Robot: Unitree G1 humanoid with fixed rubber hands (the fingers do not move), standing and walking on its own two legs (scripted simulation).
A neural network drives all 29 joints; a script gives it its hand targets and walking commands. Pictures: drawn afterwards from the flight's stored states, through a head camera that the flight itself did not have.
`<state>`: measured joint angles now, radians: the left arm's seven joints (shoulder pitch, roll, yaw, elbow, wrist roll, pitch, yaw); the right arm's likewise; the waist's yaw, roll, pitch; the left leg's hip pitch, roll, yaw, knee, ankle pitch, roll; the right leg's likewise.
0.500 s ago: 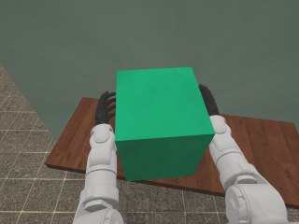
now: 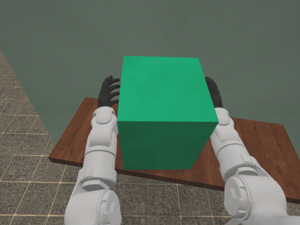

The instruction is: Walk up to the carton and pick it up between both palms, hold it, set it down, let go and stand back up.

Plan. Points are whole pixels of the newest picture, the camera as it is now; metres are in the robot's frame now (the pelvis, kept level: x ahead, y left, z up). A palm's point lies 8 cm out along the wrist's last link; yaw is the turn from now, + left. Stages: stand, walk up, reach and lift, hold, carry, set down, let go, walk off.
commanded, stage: reach and lift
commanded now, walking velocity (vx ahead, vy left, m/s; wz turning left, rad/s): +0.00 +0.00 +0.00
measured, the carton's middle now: (159, 116) +0.39 +0.04 +0.09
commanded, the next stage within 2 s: none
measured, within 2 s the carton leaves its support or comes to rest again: neither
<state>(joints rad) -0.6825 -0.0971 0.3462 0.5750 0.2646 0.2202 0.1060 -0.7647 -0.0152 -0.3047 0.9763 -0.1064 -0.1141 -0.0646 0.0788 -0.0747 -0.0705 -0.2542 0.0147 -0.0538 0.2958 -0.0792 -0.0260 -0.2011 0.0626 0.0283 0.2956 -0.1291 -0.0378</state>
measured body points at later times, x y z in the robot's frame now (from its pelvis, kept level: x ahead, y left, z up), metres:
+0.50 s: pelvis +0.02 +0.01 +0.00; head -0.03 +0.05 +0.44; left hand +0.39 +0.20 +0.17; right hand +0.42 -0.10 +0.17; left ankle +0.05 +0.13 -0.75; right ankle +0.01 -0.09 -0.75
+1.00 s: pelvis +0.02 +0.01 +0.00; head -0.05 +0.04 +0.44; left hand +0.39 +0.18 +0.21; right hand +0.41 -0.11 +0.20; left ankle +0.05 +0.13 -0.75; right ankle +0.01 -0.09 -0.75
